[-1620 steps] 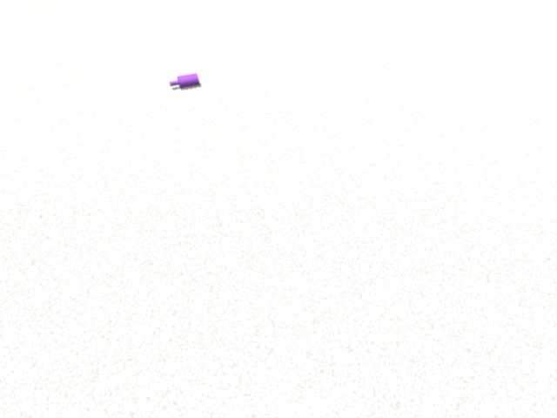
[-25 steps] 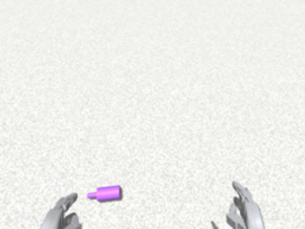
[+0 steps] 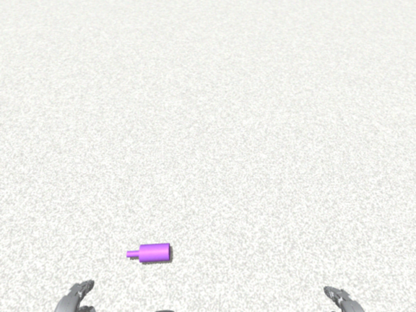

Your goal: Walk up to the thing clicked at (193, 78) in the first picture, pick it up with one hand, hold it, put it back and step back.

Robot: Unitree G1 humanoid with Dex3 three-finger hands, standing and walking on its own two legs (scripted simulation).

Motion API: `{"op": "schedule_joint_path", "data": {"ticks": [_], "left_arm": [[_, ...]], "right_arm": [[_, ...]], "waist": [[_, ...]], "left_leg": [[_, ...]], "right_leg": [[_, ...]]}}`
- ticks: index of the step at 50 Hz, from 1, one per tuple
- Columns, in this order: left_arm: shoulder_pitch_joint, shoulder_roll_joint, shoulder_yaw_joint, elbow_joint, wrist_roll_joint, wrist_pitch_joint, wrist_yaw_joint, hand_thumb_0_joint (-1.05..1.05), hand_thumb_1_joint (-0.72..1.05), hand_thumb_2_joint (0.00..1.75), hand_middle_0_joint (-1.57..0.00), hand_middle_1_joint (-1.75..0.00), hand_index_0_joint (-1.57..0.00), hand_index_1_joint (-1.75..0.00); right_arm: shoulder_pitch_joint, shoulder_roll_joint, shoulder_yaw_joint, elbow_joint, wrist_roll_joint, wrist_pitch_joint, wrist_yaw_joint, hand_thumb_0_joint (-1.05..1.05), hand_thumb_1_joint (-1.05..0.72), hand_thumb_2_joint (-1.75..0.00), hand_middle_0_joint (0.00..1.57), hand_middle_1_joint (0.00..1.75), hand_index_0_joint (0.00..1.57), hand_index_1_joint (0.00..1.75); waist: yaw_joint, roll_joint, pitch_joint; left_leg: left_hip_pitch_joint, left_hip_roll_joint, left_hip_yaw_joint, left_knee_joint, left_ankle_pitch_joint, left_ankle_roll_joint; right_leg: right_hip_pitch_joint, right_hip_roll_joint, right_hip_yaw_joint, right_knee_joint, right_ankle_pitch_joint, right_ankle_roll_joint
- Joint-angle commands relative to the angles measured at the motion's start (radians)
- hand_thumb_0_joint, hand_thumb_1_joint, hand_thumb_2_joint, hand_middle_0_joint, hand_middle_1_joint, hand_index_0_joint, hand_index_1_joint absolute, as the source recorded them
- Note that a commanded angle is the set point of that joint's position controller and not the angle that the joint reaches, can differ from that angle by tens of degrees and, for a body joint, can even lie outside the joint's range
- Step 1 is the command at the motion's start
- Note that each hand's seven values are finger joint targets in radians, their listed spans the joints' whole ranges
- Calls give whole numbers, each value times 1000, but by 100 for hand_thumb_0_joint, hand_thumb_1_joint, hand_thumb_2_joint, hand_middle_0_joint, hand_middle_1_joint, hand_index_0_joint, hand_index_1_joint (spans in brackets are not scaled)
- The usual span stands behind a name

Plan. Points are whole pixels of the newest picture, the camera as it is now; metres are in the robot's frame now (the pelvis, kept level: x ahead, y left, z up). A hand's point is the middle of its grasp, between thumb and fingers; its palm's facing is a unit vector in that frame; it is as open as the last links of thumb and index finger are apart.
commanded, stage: stand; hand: left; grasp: from above
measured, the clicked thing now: (148, 253) +0.45 +0.26 -0.70
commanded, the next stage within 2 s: none
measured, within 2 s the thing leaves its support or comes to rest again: neither
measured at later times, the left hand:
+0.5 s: hand out of the picture +0.05 +0.24 -0.13, palm faces +0.03 -0.95 -0.32, open 7.3 cm
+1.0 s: hand out of the picture +0.05 +0.24 -0.12, palm faces +0.01 -0.95 -0.33, open 7.3 cm
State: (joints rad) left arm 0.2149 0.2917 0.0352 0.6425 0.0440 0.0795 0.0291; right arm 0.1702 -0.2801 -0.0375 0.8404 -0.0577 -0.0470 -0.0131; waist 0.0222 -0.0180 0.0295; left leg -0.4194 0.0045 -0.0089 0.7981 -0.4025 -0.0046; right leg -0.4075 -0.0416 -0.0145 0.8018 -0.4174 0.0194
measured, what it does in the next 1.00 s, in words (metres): stands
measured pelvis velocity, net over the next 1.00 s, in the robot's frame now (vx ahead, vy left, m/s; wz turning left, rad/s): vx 0.00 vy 0.00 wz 0.00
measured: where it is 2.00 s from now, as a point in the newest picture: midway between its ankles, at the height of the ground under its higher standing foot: outside the picture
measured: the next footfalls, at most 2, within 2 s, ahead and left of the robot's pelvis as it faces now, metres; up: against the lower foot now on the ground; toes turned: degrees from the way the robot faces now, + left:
none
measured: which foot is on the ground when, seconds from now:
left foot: down 0.00-1.00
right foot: down 0.00-1.00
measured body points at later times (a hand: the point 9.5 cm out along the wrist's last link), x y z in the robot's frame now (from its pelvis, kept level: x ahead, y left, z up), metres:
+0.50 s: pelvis +0.00 +0.01 +0.04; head +0.00 +0.01 +0.49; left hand +0.05 +0.29 -0.10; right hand +0.07 -0.27 -0.11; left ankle +0.01 +0.13 -0.71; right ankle +0.00 -0.13 -0.71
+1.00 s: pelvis +0.00 +0.00 +0.04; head +0.01 -0.01 +0.49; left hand +0.05 +0.29 -0.10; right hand +0.06 -0.29 -0.10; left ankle +0.01 +0.13 -0.71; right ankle +0.00 -0.13 -0.71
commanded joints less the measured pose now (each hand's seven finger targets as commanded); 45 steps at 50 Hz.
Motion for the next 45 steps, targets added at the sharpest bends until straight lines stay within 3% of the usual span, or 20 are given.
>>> {"op": "schedule_joint_path", "data": {"ticks": [1,4,9,18,22,25,29,35,37,39,45], "left_arm": [[-32,138,58,48,4,-81,14,0,90,90,-20,-30,-20,-30],[-45,142,56,130,-1,-89,14,0,90,90,-20,-30,-20,-30],[-44,155,50,250,-11,-96,17,0,90,90,-20,-30,-20,-30],[-62,165,36,380,-14,-92,18,0,90,90,-20,-30,-20,-30],[-71,175,36,416,-12,-89,16,0,90,90,-20,-30,-20,-30],[-78,173,32,431,-12,-94,14,0,90,90,-20,-30,-20,-30],[-84,187,33,443,-12,-91,8,0,90,90,-20,-30,-20,-30],[-95,202,33,452,-15,-99,5,0,90,90,-20,-30,-20,-30],[-94,196,30,458,-17,-102,6,0,90,90,-20,-30,-20,-30],[-107,208,32,456,-19,-103,6,0,90,90,-20,-30,-20,-30],[-115,211,30,461,-22,-106,5,0,90,90,-20,-30,-20,-30]], "right_arm": [[-45,-156,-53,-42,2,-12,-7,0,-90,-90,20,30,20,30],[-35,-160,-49,4,10,-1,-15,0,-90,-90,20,30,20,30],[-18,-177,-45,80,17,9,-24,0,-90,-90,20,30,20,30],[-33,-192,-34,170,29,18,-28,0,-90,-90,20,30,20,30],[-41,-194,-32,192,30,24,-26,0,-90,-90,20,30,20,30],[-50,-191,-31,204,30,25,-21,0,-90,-90,20,30,20,30],[-56,-207,-33,213,29,30,-16,0,-90,-90,20,30,20,30],[-58,-205,-27,223,32,27,-11,0,-90,-90,20,30,20,30],[-67,-207,-27,222,32,23,-12,0,-90,-90,20,30,20,30],[-56,-211,-25,230,33,26,-12,0,-90,-90,20,30,20,30],[-64,-220,-17,237,35,24,-13,0,-90,-90,20,30,20,30]], "waist": [[7,44,-116],[-1,44,-75],[-7,21,-70],[-5,41,-25],[-6,35,3],[-7,17,9],[-9,43,43],[-12,29,11],[-11,22,-2],[-15,19,-3],[-15,24,-26]], "left_leg": [[103,58,-95,-218,222,67],[131,63,-98,-285,221,56],[226,71,-90,-344,318,44],[278,88,-94,-448,360,33],[262,88,-100,-496,251,28],[272,88,-94,-495,262,26],[223,86,-106,-533,112,26],[247,88,-97,-523,174,26],[278,97,-93,-509,238,27],[261,91,-89,-512,213,26],[288,102,-87,-501,303,28]], "right_leg": [[135,-45,62,-212,227,-46],[158,-46,64,-272,239,-46],[225,-63,73,-351,327,-45],[289,-67,55,-441,324,-27],[290,-63,51,-468,264,-23],[293,-71,59,-494,263,-22],[275,-58,56,-508,178,-20],[289,-71,69,-521,213,-24],[287,-80,76,-521,252,-28],[298,-76,74,-528,228,-24],[321,-86,77,-525,316,-27]]}}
